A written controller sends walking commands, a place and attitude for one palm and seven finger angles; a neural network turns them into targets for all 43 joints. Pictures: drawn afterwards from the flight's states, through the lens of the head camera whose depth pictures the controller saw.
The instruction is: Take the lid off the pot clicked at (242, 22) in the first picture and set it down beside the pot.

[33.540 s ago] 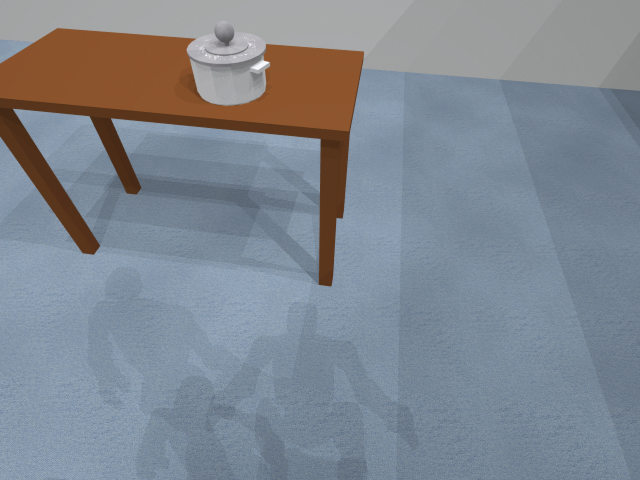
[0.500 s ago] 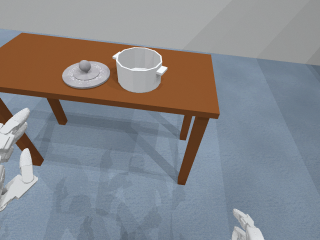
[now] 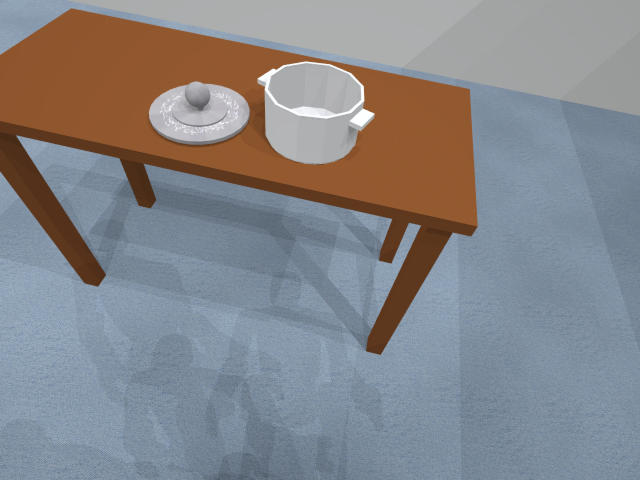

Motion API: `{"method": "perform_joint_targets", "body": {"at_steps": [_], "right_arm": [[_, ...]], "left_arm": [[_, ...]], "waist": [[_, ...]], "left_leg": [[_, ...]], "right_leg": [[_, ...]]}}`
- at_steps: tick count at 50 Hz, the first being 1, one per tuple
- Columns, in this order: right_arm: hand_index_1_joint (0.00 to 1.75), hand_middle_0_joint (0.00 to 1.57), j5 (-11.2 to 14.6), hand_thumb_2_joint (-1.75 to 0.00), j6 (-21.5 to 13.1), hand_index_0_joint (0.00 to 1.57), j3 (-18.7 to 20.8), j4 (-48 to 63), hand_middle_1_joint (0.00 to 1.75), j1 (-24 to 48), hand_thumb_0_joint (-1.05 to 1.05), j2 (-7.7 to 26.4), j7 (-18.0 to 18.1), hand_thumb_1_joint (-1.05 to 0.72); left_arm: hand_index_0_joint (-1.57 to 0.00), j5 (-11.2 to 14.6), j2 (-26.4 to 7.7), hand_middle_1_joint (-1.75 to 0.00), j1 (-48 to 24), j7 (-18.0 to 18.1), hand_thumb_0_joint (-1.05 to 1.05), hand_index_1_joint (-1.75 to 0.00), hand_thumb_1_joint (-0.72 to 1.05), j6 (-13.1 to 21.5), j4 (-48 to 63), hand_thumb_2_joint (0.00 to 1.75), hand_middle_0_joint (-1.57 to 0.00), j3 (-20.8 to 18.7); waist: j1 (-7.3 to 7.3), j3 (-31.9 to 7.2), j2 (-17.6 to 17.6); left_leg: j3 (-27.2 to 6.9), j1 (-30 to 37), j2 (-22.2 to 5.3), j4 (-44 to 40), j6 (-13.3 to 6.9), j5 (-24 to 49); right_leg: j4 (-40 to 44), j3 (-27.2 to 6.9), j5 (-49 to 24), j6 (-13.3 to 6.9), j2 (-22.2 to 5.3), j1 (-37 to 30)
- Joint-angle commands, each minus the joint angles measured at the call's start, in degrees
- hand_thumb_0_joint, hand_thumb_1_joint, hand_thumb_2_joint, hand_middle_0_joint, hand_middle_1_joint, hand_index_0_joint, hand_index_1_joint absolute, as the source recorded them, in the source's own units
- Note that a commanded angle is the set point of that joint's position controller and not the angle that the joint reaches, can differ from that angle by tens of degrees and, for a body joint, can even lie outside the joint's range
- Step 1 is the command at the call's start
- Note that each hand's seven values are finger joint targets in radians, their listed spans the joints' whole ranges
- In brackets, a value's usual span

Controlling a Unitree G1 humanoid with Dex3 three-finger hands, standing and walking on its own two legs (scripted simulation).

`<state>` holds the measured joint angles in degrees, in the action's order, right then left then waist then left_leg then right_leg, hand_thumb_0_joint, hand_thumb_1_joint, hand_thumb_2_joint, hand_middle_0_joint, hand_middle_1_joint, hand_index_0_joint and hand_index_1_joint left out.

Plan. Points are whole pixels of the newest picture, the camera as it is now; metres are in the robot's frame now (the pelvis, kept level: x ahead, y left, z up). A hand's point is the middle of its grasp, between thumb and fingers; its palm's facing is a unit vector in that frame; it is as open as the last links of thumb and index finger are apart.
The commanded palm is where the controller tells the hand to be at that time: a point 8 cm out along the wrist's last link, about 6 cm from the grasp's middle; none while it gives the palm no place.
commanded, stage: let the arm hang, fingers relaxed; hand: left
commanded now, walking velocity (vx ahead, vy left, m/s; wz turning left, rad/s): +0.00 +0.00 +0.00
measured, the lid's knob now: (197, 94) +0.78 +0.30 +0.01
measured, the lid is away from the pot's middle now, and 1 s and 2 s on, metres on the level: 0.24 0.24 0.24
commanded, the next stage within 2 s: look to check the result in 0.74 s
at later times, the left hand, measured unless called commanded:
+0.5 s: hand out of the picture +0.03 +0.17 -0.17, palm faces +0.01 -0.98 -0.19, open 7.3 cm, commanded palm none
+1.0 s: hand out of the picture +0.01 +0.15 -0.17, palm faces +0.02 -0.99 -0.16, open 7.4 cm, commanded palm none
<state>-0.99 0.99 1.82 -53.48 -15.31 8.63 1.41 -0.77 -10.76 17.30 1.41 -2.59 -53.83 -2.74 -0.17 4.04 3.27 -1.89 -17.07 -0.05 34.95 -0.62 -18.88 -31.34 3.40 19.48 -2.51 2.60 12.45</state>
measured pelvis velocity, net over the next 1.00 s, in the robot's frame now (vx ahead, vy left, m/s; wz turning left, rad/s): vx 0.01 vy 0.00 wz -0.03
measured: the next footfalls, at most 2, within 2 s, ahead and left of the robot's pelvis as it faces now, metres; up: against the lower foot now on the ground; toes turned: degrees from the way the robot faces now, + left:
none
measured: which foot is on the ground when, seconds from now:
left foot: down 0.00-1.00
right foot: down 0.00-1.00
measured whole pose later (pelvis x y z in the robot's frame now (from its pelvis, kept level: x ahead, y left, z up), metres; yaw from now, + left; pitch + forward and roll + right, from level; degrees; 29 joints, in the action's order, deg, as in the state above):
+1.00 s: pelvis +0.01 +0.00 +0.01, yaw -2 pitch +0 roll +0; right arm -0.3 0.0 2.2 -63.7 -17.5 5.5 3.1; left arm -0.5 -6.5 16.7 2.6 -0.1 -64.2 -1.2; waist 0.3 3.0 0.5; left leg 0.3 -11.0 -0.3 27.4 -0.4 -16.1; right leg -24.8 1.1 17.0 -2.6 2.7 7.6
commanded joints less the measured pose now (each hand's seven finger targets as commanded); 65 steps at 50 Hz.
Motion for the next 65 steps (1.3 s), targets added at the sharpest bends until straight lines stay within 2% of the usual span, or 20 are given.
{"method": "perform_joint_targets", "body": {"at_steps": [1,2,3,4,7,9,16,23,27,31,34,37,38,40,43,47,48,52,53,65], "right_arm": [[0.3,0.2,0.45,-0.9,-2.13,0.2,1.61,0.75,0.3,-2.09,0.0,7.43,1.25,-0.9],[0.3,0.2,0.71,-0.9,-2.25,0.2,1.52,-0.16,0.3,-2.47,0.0,6.84,1.37,-0.9],[0.3,0.2,0.83,-0.9,-2.17,0.2,1.47,-0.67,0.3,-3.08,0.0,6.09,1.48,-0.9],[0.3,0.2,0.98,-0.9,-2.18,0.2,1.43,-1.78,0.3,-3.85,0.0,5.71,1.54,-0.9],[0.3,0.2,1.05,-0.9,-2.02,0.2,1.24,-4.02,0.3,-5.56,0.0,4.23,1.54,-0.9],[0.3,0.2,1.01,-0.9,-1.82,0.2,1.19,-5.05,0.3,-5.63,0.0,3.64,1.49,-0.9],[0.3,0.2,0.77,-0.9,-1.73,0.2,1.16,-7.37,0.3,-5.98,0.0,2.56,1.46,-0.9],[0.3,0.2,0.55,-0.9,-1.83,0.2,1.2,-8.19,0.3,-6.12,0.0,1.48,1.43,-0.9],[0.3,0.2,0.57,-0.9,-1.99,0.2,1.2,-8.25,0.3,-6.54,0.0,1.65,1.5,-0.9],[0.3,0.2,0.6,-0.9,-1.86,0.2,1.31,-8.3,0.3,-6.76,0.0,1.47,1.52,-0.9],[0.3,0.2,0.64,-0.9,-1.78,0.2,1.28,-8.45,0.3,-6.78,0.0,1.43,1.52,-0.9],[0.3,0.2,0.7,-0.9,-1.89,0.2,1.3,-8.52,0.3,-6.9,0.0,1.53,1.59,-0.9],[0.3,0.2,0.76,-0.9,-1.8,0.2,1.36,-8.61,0.3,-6.84,0.0,1.18,1.59,-0.9],[0.3,0.2,0.71,-0.9,-1.79,0.2,1.34,-8.72,0.3,-6.85,0.0,1.3,1.6,-0.9],[0.3,0.2,0.81,-0.9,-1.72,0.2,1.37,-8.85,0.3,-6.88,0.0,0.96,1.62,-0.9],[0.3,0.2,0.82,-0.9,-1.93,0.2,1.33,-9.13,0.3,-7.03,0.0,1.0,1.69,-0.9],[0.3,0.2,0.88,-0.9,-1.82,0.2,1.33,-9.12,0.3,-7.07,0.0,0.8,1.72,-0.9],[0.3,0.2,0.85,-0.9,-1.91,0.2,1.35,-9.45,0.3,-7.25,0.0,0.73,1.79,-0.9],[0.3,0.2,0.86,-0.9,-1.78,0.2,1.35,-9.46,0.3,-7.08,0.0,0.53,1.77,-0.9],[0.3,0.2,0.76,-0.9,-1.96,0.2,1.31,-9.6,0.3,-7.36,0.0,0.63,1.85,-0.9]], "left_arm": [[-0.2,0.56,-5.36,-0.3,1.46,-0.11,0.0,-0.3,0.9,2.94,0.04,0.9,-0.2,0.12],[-0.2,0.58,-5.05,-0.3,1.96,-0.03,0.0,-0.3,0.9,3.07,-1.33,0.9,-0.2,0.48],[-0.2,0.49,-4.69,-0.3,1.85,0.11,0.0,-0.3,0.9,3.07,-2.18,0.9,-0.2,0.68],[-0.2,0.51,-4.23,-0.3,2.1,0.26,0.0,-0.3,0.9,3.17,-3.11,0.9,-0.2,0.95],[-0.2,0.58,-3.96,-0.3,2.72,0.76,0.0,-0.3,0.9,3.29,-5.1,0.9,-0.2,1.16],[-0.2,0.51,-3.48,-0.3,2.6,0.91,0.0,-0.3,0.9,3.06,-6.03,0.9,-0.2,1.25],[-0.2,0.38,-1.86,-0.3,2.67,1.24,0.0,-0.3,0.9,2.9,-8.0,0.9,-0.2,1.32],[-0.2,0.28,-1.41,-0.3,1.72,1.36,0.0,-0.3,0.9,2.9,-8.16,0.9,-0.2,0.88],[-0.2,0.4,-1.66,-0.3,1.34,1.32,0.0,-0.3,0.9,3.14,-8.0,0.9,-0.2,0.73],[-0.2,0.41,-1.75,-0.3,1.26,1.45,0.0,-0.3,0.9,3.26,-7.88,0.9,-0.2,0.71],[-0.2,0.37,-1.75,-0.3,1.45,1.5,0.0,-0.3,0.9,3.24,-7.76,0.9,-0.2,0.74],[-0.2,0.47,-1.6,-0.3,2.02,1.56,0.0,-0.3,0.9,3.45,-8.07,0.9,-0.2,0.7],[-0.2,0.36,-1.43,-0.3,1.93,1.63,0.0,-0.3,0.9,3.36,-8.06,0.9,-0.2,0.71],[-0.2,0.41,-1.39,-0.3,2.42,1.61,0.0,-0.3,0.9,3.41,-8.23,0.9,-0.2,0.78],[-0.2,0.33,-1.16,-0.3,2.51,1.67,0.0,-0.3,0.9,3.39,-8.37,0.9,-0.2,0.74],[-0.2,0.45,-0.99,-0.3,3.26,1.68,0.0,-0.3,0.9,3.55,-8.73,0.9,-0.2,0.7],[-0.2,0.35,-0.89,-0.3,3.09,1.73,0.0,-0.3,0.9,3.53,-8.62,0.9,-0.2,0.76],[-0.2,0.43,-0.68,-0.3,3.41,1.75,0.0,-0.3,0.9,3.62,-8.88,0.9,-0.2,0.68],[-0.2,0.34,-0.46,-0.3,3.09,1.78,0.0,-0.3,0.9,3.48,-8.72,0.9,-0.2,0.72],[-0.2,0.38,-0.26,-0.3,3.53,1.71,0.0,-0.3,0.9,3.49,-8.98,0.9,-0.2,0.64]], "waist": [[-0.64,-8.56,-13.39],[-0.66,-9.11,-11.04],[-0.23,-8.47,-6.71],[-0.1,-8.53,-5.16],[0.42,-7.69,-4.1],[0.34,-4.65,-4.31],[0.17,-1.25,-2.59],[-0.03,1.17,-5.02],[0.19,-0.64,-3.61],[0.49,-0.76,-3.31],[0.46,0.12,-4.55],[0.49,-1.34,-3.18],[0.55,-0.04,-3.13],[0.56,-0.93,-3.4],[0.61,0.45,-3.14],[0.53,-1.49,-3.83],[0.7,-0.33,-2.99],[0.73,-1.19,-3.79],[0.73,0.67,-4.03],[0.53,-0.41,-3.94]], "left_leg": [[-8.7,4.94,-9.07,-12.5,-6.02,21.01],[-6.69,5.56,-8.12,-11.06,-5.3,22.77],[-5.68,6.13,-7.6,-10.31,-4.72,22.48],[-4.37,6.66,-6.93,-9.4,-4.22,22.35],[-2.47,6.96,-5.81,-8.54,-3.27,20.56],[-2.61,5.77,-5.84,-9.81,-3.33,17.82],[-2.82,4.3,-5.68,-11.98,-3.41,12.96],[-2.58,3.09,-5.46,-12.95,-3.19,11.44],[-2.15,4.06,-5.08,-11.97,-2.98,14.07],[-1.47,4.9,-4.9,-11.49,-2.62,14.19],[-1.46,4.78,-5.08,-11.81,-2.63,13.29],[-1.13,5.96,-4.92,-10.96,-2.54,15.38],[-1.09,5.56,-5.03,-11.34,-2.52,14.35],[-1.07,6.33,-5.13,-11.22,-2.58,14.55],[-1.0,5.51,-5.05,-11.38,-2.45,13.46],[-0.67,6.83,-5.07,-10.77,-2.49,15.59],[-0.74,6.36,-5.11,-10.98,-2.44,14.76],[-0.49,7.1,-5.19,-10.65,-2.39,16.3],[-0.89,6.25,-5.21,-11.2,-2.44,14.81],[-1.07,6.91,-5.55,-11.74,-2.67,15.03]], "right_leg": [[4.27,-3.92,-11.93,-0.03,-4.03,-4.43],[5.74,-4.3,-14.53,-0.11,-4.8,-5.63],[6.75,-4.47,-16.35,-0.31,-5.22,-5.58],[7.67,-5.07,-18.82,-0.54,-6.04,-5.82],[8.41,-5.78,-21.58,-1.06,-7.2,-6.01],[8.67,-5.56,-19.28,-1.09,-6.92,-4.52],[9.45,-5.82,-14.54,-0.99,-6.47,-3.31],[9.46,-5.86,-13.19,-1.03,-6.36,-2.53],[9.47,-6.49,-16.46,-1.12,-6.7,-4.13],[9.86,-6.85,-17.25,-1.21,-6.97,-3.8],[10.23,-7.06,-16.13,-1.16,-6.77,-3.03],[10.1,-7.31,-18.64,-1.19,-7.0,-3.92],[10.21,-7.09,-17.41,-1.16,-6.84,-2.88],[10.37,-7.34,-17.47,-1.1,-6.81,-3.03],[10.59,-7.25,-16.37,-1.03,-6.67,-2.49],[10.36,-7.44,-18.72,-1.09,-7.01,-3.49],[10.5,-7.31,-17.83,-0.94,-6.73,-2.76],[10.26,-7.35,-19.61,-0.95,-6.84,-3.37],[10.29,-7.16,-17.72,-0.95,-6.5,-2.13],[10.41,-7.06,-17.16,-0.89,-6.43,-2.65]]}}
